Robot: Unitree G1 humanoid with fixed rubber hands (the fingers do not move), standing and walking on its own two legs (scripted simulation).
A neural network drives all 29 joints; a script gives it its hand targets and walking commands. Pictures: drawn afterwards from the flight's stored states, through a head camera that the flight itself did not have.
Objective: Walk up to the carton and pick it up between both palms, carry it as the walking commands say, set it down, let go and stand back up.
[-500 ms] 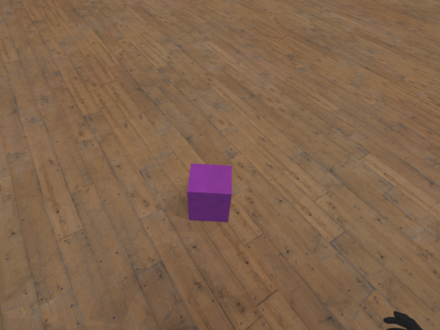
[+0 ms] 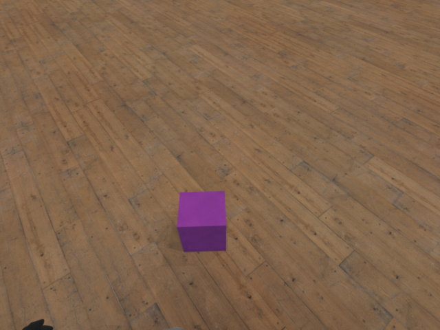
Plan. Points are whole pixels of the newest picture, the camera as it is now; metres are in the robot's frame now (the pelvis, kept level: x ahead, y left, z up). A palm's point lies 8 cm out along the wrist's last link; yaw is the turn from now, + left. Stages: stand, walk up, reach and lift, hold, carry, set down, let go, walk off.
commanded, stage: walk up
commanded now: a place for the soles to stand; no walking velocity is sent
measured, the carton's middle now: (203, 222) +0.69 +0.10 -0.64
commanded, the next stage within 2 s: none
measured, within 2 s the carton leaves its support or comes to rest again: neither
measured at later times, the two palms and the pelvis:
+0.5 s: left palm (61, 282) +0.25 +0.34 -0.10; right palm (401, 305) +0.21 -0.34 -0.09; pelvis +0.14 +0.01 -0.02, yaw -1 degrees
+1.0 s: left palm (74, 256) +0.29 +0.32 -0.08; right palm (379, 264) +0.28 -0.32 -0.08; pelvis +0.17 +0.01 +0.01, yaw +0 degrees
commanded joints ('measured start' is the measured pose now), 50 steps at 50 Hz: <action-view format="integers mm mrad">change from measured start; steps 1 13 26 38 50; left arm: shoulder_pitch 69 83 -100 -245 -313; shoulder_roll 228 194 206 135 110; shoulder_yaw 59 21 11 -43 -52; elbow -47 -35 43 166 288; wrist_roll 7 3 3 -12 -10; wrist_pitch -5 21 40 55 60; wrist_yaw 1 13 37 47 37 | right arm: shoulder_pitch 26 28 -29 -180 -292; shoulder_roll -155 -260 -156 -150 -127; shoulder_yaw -46 -91 -12 10 18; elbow -53 -61 16 155 258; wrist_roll -5 4 18 14 5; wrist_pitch -7 -33 22 23 30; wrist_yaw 12 -27 -56 -54 -45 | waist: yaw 33 -32 -23 -5 1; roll -230 61 -170 -81 -41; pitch -27 -4 -55 -124 -93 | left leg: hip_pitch -49 319 143 226 285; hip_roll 34 274 -4 53 67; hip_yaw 33 -338 15 -51 -51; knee -143 -670 -296 -450 -629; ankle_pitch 21 -18 -44 312 268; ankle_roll -7 229 25 32 13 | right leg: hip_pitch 54 -395 -74 78 162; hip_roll -231 -96 -228 -116 -105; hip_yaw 212 146 338 140 125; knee -242 456 -113 -46 -214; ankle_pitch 59 -191 -63 222 147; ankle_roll -217 9 -150 -45 2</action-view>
